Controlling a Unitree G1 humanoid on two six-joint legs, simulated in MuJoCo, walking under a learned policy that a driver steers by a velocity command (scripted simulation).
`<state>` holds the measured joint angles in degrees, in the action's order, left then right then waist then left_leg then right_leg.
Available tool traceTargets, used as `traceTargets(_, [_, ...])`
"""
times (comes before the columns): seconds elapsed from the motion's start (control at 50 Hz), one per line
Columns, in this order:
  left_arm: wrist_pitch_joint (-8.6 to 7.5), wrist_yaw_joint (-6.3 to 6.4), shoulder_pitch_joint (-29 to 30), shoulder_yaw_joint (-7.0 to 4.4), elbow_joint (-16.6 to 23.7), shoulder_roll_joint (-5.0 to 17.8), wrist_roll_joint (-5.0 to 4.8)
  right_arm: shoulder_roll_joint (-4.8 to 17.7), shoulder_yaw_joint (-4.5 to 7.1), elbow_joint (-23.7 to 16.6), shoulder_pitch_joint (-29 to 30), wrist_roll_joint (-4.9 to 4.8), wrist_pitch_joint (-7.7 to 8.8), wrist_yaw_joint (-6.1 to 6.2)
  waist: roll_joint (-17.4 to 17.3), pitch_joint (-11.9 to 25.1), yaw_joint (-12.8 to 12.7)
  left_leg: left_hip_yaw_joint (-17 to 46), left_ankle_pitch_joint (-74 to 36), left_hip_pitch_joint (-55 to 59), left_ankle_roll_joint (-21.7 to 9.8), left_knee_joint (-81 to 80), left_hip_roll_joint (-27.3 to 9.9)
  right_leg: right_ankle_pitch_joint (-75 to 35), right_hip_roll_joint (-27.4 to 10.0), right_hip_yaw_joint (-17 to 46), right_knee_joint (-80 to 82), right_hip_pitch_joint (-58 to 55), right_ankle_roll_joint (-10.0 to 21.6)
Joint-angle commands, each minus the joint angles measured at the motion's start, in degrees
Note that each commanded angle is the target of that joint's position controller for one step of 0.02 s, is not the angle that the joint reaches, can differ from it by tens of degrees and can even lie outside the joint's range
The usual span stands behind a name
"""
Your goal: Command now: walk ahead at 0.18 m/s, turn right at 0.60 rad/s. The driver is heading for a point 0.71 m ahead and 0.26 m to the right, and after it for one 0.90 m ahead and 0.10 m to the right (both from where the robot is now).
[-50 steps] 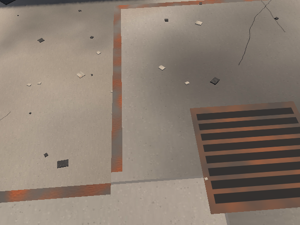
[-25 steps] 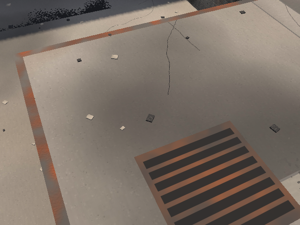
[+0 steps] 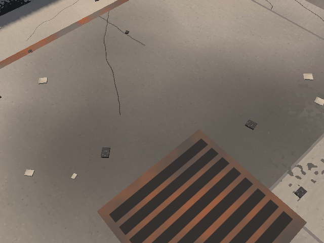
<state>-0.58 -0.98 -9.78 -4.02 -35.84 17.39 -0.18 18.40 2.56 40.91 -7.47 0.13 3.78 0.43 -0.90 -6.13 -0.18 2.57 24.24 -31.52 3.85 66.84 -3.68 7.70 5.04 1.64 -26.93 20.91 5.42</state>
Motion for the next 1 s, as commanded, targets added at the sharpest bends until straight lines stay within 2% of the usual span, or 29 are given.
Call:
traceTargets(0.02, [-0.74, 1.12, 2.16, -2.65, 3.45, 9.2, 0.23, 4.76, 1.14, -1.7, -6.47, 0.6, -1.02, 1.1, 3.41, 13.32, 2.56, -0.06, -3.16, 1.85, 1.82, -7.28, 0.31, -36.67, -14.41, 12.78, 6.69, -7.01, 11.82])
traceTargets(0.06, [0.1, 1.95, 1.53, -2.68, 2.24, 9.21, -0.33, 3.21, 0.54, -2.55, -3.64, 0.95, -1.59, 1.07, 4.84, 13.68, 1.66, -0.1, -8.72, 3.59, 2.43, -13.96, 1.78, -32.58, -12.11, 11.61, 5.63, -5.76, 10.22])
traceTargets(0.12, [1.49, 2.59, 1.55, -2.58, 1.62, 9.21, -0.55, 3.5, 0.48, -3.66, 0.48, 0.33, -2.12, 0.65, 6.29, 13.74, 0.27, 0.42, -14.04, 6.54, 2.49, -21.39, 3.77, -23.32, -10.84, 13.58, 4.38, -4.58, 8.16])
traceTargets(0.14, [1.96, 2.73, 0.71, -2.69, 1.84, 9.61, -0.09, 3.83, 0.62, -4.36, 2.05, 0.06, -2.11, 0.43, 6.86, 13.09, -0.21, 1.17, -13.77, 6.78, 2.31, -22.79, 4.31, -20.39, -11.12, 15.72, 4.14, -4.57, 7.91])
traceTargets(0.18, [2.55, 2.89, 1.04, -2.28, 1.99, 8.6, -0.39, 3.92, 0.71, -4.79, 3.36, 0.02, -1.92, -0.19, 7.53, 12.28, -0.52, 2.17, -11.26, 6.58, 1.6, -26.75, 5.05, -18.0, -11.53, 19.36, 1.68, -6.82, 7.31])
traceTargets(0.24, [2.96, 2.94, 3.36, -1.72, 2.79, 7.72, -0.77, 4.59, 1.44, -4.48, 0.96, 0.13, -0.79, -0.63, 9.25, 11.96, 1.87, 2.25, -17.44, 12.94, -1.31, -40.21, 4.73, -12.66, -9.7, 23.84, -3.49, -9.02, 4.35])
traceTargets(0.26, [3.0, 2.91, 2.33, -1.04, 3.03, 5.92, -0.52, 6.24, 1.88, -4.16, -0.77, 0.82, -0.36, -0.29, 7.4, 13.04, 2.01, 4.62, -26.53, 19.58, -3.52, -44.59, -0.03, -6.45, -7.17, 22.53, -7.67, -6.4, 1.95])
traceTargets(0.28, [2.97, 2.86, -1.14, -0.06, 3.02, 2.67, 0.65, 9.91, 2.46, -4.94, -1.19, 1.73, -0.54, 0.25, -4.24, 14.83, -0.16, 15.17, -43.97, 27.26, -8.44, -44.89, -12.66, 13.7, -1.33, 14.63, -20.87, 0.46, -1.48])
traceTargets(0.3, [2.75, 2.69, -3.76, -0.74, 4.2, 5.2, -0.48, 11.12, 2.89, -3.6, -2.35, 3.41, -1.16, -0.05, -17.53, 13.83, -1.79, 29.73, -50.27, 29.28, -19.69, -46.99, -20.94, 33.8, 4.18, 7.58, -31.04, 12.05, -5.0])
traceTargets(0.32, [2.57, 2.58, -6.95, -2.1, 2.4, 9.93, -0.29, 7.95, 2.27, -4.51, -1.53, 1.82, -1.25, -0.14, -11.89, 13.98, -1.63, 29.63, -45.59, 29.83, -21.62, -46.56, -21.25, 31.6, 0.17, 8.28, -41.67, 14.12, -7.45])
traceTargets(0.34, [3.09, 2.51, -4.98, -2.9, 1.31, 11.24, -1.04, 4.84, 1.55, -5.06, -0.38, 1.25, -1.48, 0.06, -6.94, 12.46, -0.7, 21.68, -42.06, 28.27, -19.21, -45.19, -17.74, 27.32, -1.2, 7.7, -46.13, 14.96, -8.68])
traceTargets(0.36, [4.08, 2.84, -4.47, -3.0, 0.42, 10.13, -1.09, 3.84, 1.28, -5.45, 1.58, 0.89, -1.85, 0.14, -4.26, 11.19, -0.99, 16.27, -37.51, 26.18, -16.76, -45.19, -14.45, 24.44, -2.09, 7.12, -47.4, 14.66, -9.65])
traceTargets(0.38, [4.8, 3.08, -3.63, -3.0, 1.04, 9.42, -1.08, 4.2, 1.35, -5.31, 3.05, 0.44, -2.31, 0.49, -4.8, 9.79, -1.15, 13.93, -35.6, 24.26, -16.07, -45.78, -13.78, 21.73, -3.09, 6.69, -47.37, 14.98, -10.22])
traceTargets(0.42, [5.26, 3.13, -3.13, -2.12, 1.73, 6.16, -1.08, 4.62, 1.43, -4.92, 3.49, 1.14, -3.03, 0.98, -7.02, 9.85, -1.09, 7.0, -34.89, 21.63, -14.99, -47.35, -10.03, 18.21, -3.47, 2.86, -43.16, 11.52, -10.9])
traceTargets(0.5, [4.94, 2.76, 0.49, -0.92, 4.32, 3.69, -0.67, 6.25, 2.32, -4.06, 2.82, 0.99, -4.25, 1.39, -9.47, 12.67, 1.3, 2.45, -36.12, 24.97, -16.35, -47.1, -11.72, 17.61, -6.02, -0.47, -29.22, 7.39, -11.25])
traceTargets(0.52, [4.81, 2.39, 0.83, -0.68, 4.47, 3.71, -0.17, 7.12, 2.71, -3.93, 2.57, 0.8, -4.48, 1.32, -9.77, 13.69, 1.72, 1.72, -36.85, 25.59, -16.65, -46.78, -12.31, 16.93, -6.32, -1.33, -25.56, 5.47, -10.96])
traceTargets(0.58, [4.75, 1.41, -0.46, -0.93, 4.25, 4.84, -0.36, 8.3, 3.3, -2.94, 1.98, -0.03, -5.11, 1.04, -10.71, 13.98, 2.02, 0.73, -34.77, 25.51, -16.28, -46.02, -14.04, 14.7, -5.95, -3.95, -16.96, 0.65, -9.43])
traceTargets(0.62, [4.63, 0.93, -3.54, -1.27, 3.0, 4.88, -0.35, 8.59, 3.44, -2.21, 2.96, -1.04, -5.46, 1.21, -10.17, 13.05, 0.0, -1.01, -30.74, 23.35, -13.98, -43.47, -13.91, 8.4, -4.94, -6.09, -6.63, -4.57, -6.77])
traceTargets(0.64, [4.44, 1.16, -6.07, -1.63, 1.85, 5.17, 0.0, 7.64, 3.29, -1.39, 2.16, -1.36, -5.61, 1.5, -9.22, 12.83, -1.1, -2.75, -26.73, 19.82, -10.92, -39.81, -12.93, 3.58, -3.77, -6.29, -0.79, -9.64, -4.71])
traceTargets(0.66, [4.35, 1.68, -8.2, -2.72, 1.22, 8.13, 0.19, 5.09, 2.64, -0.62, -0.01, -0.93, -5.57, 1.44, -1.44, 11.79, -1.29, -6.84, -16.75, 10.62, -5.62, -30.99, -9.51, -4.94, -7.47, 1.64, 4.28, -17.44, -1.57])
traceTargets(0.68, [4.01, 2.66, -8.96, -4.18, 2.54, 14.87, 0.35, 0.62, 1.14, -3.49, 1.28, 1.81, -5.6, 1.23, 17.79, 10.37, 0.29, -10.76, 11.93, -7.93, 0.57, -11.67, -1.07, -25.12, -22.47, 23.2, 5.07, -24.78, 6.49])
traceTargets(0.7, [2.59, 2.07, -8.6, -4.02, 4.09, 15.53, 3.23, 3.29, 1.92, -5.64, 7.13, 0.54, -4.91, 2.06, 14.95, 12.9, -4.31, -1.18, 15.39, -10.74, 1.08, -1.81, 2.49, -21.44, -27.51, 29.95, 7.84, -17.37, 15.72])
traceTargets(0.72, [1.65, 1.67, -5.75, -3.41, 4.04, 13.41, 3.43, 5.79, 2.82, -5.15, 7.53, -0.86, -5.0, 2.52, 11.02, 10.18, -3.27, 0.74, 10.53, -10.7, 0.31, 1.52, 1.23, -13.97, -24.09, 24.95, 8.96, -14.79, 13.94])
traceTargets(0.76, [1.45, 2.43, -0.72, -2.17, 3.67, 9.17, 0.77, 6.21, 3.65, -3.14, 5.22, -0.37, -5.24, 3.32, 8.16, 8.21, -0.45, 1.63, 1.08, -9.65, 0.1, 0.02, 0.44, -7.86, -17.91, 18.64, 8.3, -12.17, 7.6])
traceTargets(0.78, [1.67, 2.81, 0.53, -1.65, 3.8, 8.36, 0.23, 6.11, 3.8, -2.97, 3.99, -0.01, -5.23, 3.33, 8.57, 8.43, 0.43, 1.37, -1.82, -7.78, 0.76, 0.43, 1.07, -10.46, -16.46, 17.25, 7.83, -10.69, 6.89])
traceTargets(0.82, [1.94, 3.44, -0.16, -1.15, 4.03, 7.33, 0.56, 4.93, 3.75, -2.94, 2.73, -0.31, -4.86, 2.75, 8.35, 10.52, 0.84, 0.93, -5.24, -5.21, 1.51, 0.83, 2.62, -13.02, -15.02, 16.33, 7.12, -10.67, 6.95])
traceTargets(0.86, [1.93, 3.59, -0.55, -1.14, 3.83, 7.79, 0.62, 4.31, 3.63, -3.23, 2.78, -0.47, -4.67, 2.43, 7.69, 11.05, 0.8, 0.95, -6.44, -5.12, 2.25, -3.89, 2.99, -12.06, -14.46, 16.53, 6.76, -12.51, 6.83])
traceTargets(0.92, [2.18, 3.74, -1.19, -1.03, 3.34, 7.44, 0.84, 2.77, 2.8, -3.64, 4.28, -0.5, -4.41, 2.0, 8.49, 11.01, -0.63, 0.94, -6.53, -2.75, 2.39, -13.76, 2.42, -8.73, -14.32, 17.39, 6.24, -14.03, 6.64])
traceTargets(1.0, [2.54, 3.12, -1.35, -1.04, 2.91, 7.89, 1.61, 3.16, 2.44, -4.09, 4.65, -0.86, -3.58, 1.03, 8.96, 9.91, -2.32, 0.21, -2.62, 3.95, 1.31, -22.5, 2.31, -6.72, -15.25, 20.18, 5.44, -11.15, 7.97])
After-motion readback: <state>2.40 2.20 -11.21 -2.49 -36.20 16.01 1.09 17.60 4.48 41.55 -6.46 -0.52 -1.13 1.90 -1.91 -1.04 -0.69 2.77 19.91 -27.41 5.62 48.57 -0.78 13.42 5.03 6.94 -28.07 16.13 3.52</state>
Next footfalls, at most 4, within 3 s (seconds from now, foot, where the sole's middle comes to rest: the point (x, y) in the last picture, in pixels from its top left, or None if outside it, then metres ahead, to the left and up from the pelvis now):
0.26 left None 0.23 0.13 -0.77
0.66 right None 0.09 -0.10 -0.77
1.12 left None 0.23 0.07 -0.77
1.94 left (207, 209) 0.52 -0.13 -0.77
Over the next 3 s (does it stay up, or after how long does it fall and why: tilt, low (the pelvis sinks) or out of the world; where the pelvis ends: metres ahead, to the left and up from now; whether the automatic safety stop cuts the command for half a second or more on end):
stays up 0.62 -0.30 0.00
